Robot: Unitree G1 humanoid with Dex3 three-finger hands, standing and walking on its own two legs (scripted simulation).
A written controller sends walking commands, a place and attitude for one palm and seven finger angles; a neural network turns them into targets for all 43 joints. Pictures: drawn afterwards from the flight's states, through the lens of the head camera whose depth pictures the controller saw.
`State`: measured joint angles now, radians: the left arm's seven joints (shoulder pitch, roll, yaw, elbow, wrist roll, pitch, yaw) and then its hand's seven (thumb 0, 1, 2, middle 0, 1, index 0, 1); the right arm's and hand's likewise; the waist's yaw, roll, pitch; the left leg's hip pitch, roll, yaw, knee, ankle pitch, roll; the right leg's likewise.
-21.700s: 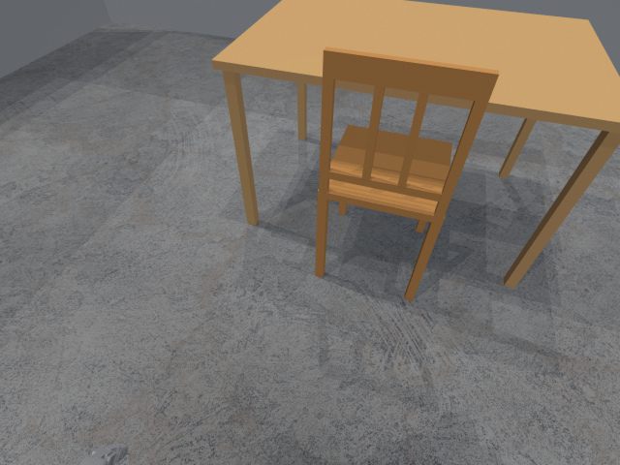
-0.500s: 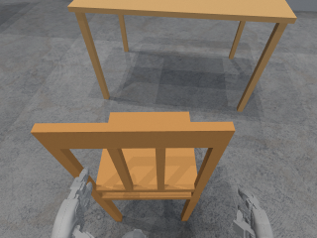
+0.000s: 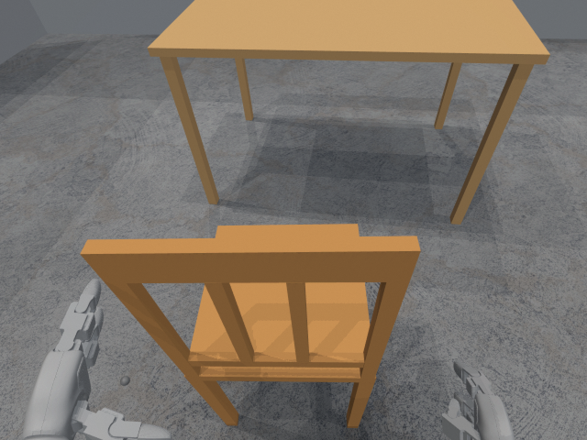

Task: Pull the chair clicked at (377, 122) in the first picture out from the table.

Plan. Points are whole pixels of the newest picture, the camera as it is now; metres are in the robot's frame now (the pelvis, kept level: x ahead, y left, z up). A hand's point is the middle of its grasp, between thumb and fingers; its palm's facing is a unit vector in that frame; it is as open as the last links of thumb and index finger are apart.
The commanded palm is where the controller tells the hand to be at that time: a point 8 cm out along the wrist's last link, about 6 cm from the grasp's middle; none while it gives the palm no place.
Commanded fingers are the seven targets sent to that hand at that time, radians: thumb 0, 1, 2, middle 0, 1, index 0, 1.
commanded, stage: draw the hand back to the body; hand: left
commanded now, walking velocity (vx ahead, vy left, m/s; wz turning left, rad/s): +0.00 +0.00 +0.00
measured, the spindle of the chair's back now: (234, 323) +0.30 +0.13 -0.05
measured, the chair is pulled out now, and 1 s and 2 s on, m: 0.69 0.69 0.69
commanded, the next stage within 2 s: step back with the hand held close in 0.94 s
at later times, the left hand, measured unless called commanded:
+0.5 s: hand (40, 294) +0.22 +0.27 +0.18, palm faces +0.39 -0.81 -0.43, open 10.3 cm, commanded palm +0.17 +0.32 +0.20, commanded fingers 0.00 0.83 0.87 -0.19 -0.28 -0.19 -0.28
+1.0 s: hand (14, 292) +0.21 +0.28 +0.19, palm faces +0.42 -0.80 -0.43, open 7.5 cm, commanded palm +0.16 +0.33 +0.21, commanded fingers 0.00 0.90 0.90 -0.20 -0.30 -0.20 -0.30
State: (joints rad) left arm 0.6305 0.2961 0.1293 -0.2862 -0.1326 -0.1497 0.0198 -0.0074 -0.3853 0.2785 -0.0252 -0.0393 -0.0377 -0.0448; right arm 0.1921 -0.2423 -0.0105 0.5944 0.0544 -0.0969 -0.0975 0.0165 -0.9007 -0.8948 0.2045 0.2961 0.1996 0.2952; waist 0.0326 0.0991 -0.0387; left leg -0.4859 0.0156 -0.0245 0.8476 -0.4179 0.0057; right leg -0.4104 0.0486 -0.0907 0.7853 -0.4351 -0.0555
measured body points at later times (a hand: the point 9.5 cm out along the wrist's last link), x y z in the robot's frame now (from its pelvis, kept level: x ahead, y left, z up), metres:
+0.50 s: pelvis +0.03 +0.02 +0.04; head +0.03 +0.00 +0.48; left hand +0.19 +0.31 +0.20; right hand +0.22 -0.19 -0.06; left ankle +0.01 +0.11 -0.70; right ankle -0.01 -0.09 -0.70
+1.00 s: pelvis +0.02 +0.03 +0.04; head +0.02 +0.00 +0.49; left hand +0.18 +0.32 +0.22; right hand +0.19 -0.20 -0.06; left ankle +0.01 +0.11 -0.70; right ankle -0.01 -0.09 -0.70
